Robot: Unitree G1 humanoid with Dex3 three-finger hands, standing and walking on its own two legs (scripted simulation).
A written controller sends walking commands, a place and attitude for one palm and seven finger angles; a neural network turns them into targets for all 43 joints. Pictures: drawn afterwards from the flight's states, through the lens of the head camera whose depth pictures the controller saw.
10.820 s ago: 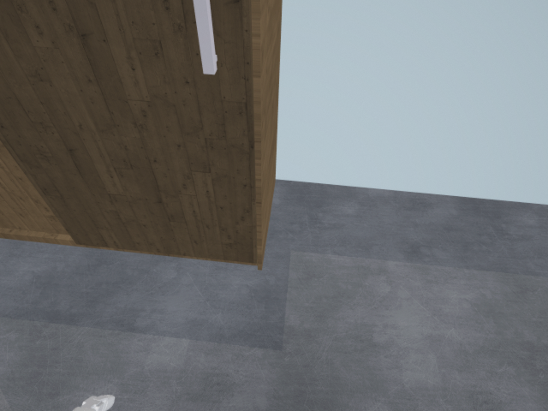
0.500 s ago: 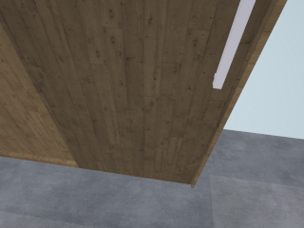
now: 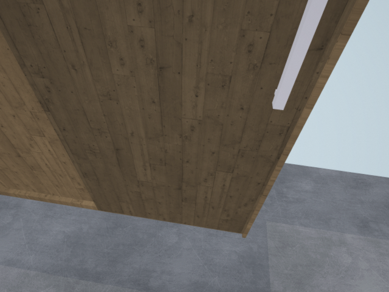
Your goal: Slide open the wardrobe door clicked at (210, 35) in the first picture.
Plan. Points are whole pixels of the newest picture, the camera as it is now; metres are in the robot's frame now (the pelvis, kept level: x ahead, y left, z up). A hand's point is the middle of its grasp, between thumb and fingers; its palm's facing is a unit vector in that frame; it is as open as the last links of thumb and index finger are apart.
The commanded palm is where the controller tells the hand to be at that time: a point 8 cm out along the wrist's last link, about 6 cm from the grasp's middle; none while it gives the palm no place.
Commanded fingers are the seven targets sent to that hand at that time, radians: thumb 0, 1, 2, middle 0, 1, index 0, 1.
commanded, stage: come to a stop and stand still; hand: right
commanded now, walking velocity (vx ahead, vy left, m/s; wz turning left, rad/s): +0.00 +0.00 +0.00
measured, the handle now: (295, 50) +0.53 -0.15 +0.26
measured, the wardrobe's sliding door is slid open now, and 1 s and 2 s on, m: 0.00 0.00 0.00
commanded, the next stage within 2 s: look again from close up in 0.22 s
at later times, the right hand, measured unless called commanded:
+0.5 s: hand out of the picture +0.03 -0.19 -0.17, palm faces -0.02 +0.97 -0.23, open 7.4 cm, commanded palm none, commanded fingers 0.00 -0.90 -0.90 0.20 0.30 0.20 0.30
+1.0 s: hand out of the picture +0.05 -0.19 -0.16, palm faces -0.03 +0.97 -0.25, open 7.4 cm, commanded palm none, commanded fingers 0.00 -0.90 -0.90 0.20 0.30 0.20 0.30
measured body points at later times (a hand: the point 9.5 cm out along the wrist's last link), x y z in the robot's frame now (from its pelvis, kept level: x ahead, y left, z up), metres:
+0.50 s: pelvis +0.01 +0.00 +0.01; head +0.01 +0.00 +0.46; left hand +0.05 +0.25 -0.14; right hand +0.03 -0.24 -0.15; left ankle -0.02 +0.14 -0.73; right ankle +0.06 -0.10 -0.73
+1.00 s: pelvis +0.02 +0.01 +0.01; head +0.03 +0.01 +0.46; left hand +0.06 +0.26 -0.14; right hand +0.05 -0.24 -0.14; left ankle -0.02 +0.14 -0.73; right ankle +0.06 -0.10 -0.73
